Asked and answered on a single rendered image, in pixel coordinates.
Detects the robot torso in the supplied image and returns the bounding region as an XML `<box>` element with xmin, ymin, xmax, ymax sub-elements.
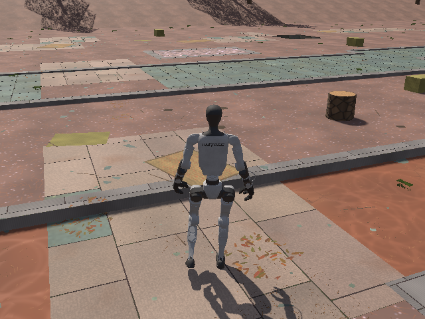
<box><xmin>198</xmin><ymin>133</ymin><xmax>228</xmax><ymax>199</ymax></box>

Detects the robot right hand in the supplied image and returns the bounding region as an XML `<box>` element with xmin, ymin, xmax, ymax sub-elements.
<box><xmin>239</xmin><ymin>186</ymin><xmax>254</xmax><ymax>201</ymax></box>

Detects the robot left hand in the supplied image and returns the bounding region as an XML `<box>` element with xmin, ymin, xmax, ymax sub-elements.
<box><xmin>173</xmin><ymin>181</ymin><xmax>189</xmax><ymax>194</ymax></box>

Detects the robot left forearm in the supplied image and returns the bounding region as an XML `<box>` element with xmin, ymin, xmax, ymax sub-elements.
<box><xmin>174</xmin><ymin>159</ymin><xmax>187</xmax><ymax>183</ymax></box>

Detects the robot right forearm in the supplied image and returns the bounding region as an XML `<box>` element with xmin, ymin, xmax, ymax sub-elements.
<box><xmin>239</xmin><ymin>161</ymin><xmax>252</xmax><ymax>189</ymax></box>

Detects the robot right upper arm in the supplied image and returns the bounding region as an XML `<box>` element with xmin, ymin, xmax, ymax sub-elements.
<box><xmin>227</xmin><ymin>134</ymin><xmax>245</xmax><ymax>171</ymax></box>

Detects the robot head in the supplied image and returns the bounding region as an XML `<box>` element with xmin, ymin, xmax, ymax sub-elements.
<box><xmin>202</xmin><ymin>104</ymin><xmax>224</xmax><ymax>136</ymax></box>

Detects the robot left upper arm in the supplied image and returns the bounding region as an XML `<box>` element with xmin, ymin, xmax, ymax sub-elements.
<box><xmin>180</xmin><ymin>133</ymin><xmax>200</xmax><ymax>169</ymax></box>

